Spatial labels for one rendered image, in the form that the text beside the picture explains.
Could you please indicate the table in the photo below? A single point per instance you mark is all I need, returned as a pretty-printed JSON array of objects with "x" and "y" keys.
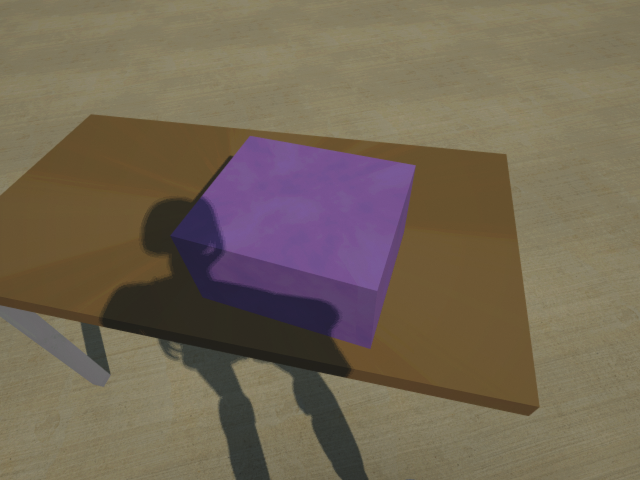
[{"x": 85, "y": 236}]

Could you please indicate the carton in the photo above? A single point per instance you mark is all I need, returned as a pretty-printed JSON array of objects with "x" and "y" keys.
[{"x": 299, "y": 234}]

